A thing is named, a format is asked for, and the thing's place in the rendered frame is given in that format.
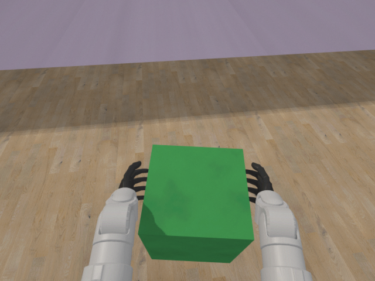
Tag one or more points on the right robot forearm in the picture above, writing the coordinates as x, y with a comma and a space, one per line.
280, 241

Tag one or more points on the left robot hand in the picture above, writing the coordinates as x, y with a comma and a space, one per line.
129, 181

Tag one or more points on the left robot forearm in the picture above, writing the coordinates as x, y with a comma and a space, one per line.
111, 253

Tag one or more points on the carton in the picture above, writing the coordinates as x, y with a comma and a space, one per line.
196, 205

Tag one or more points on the right robot hand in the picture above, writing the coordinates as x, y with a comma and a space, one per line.
262, 183

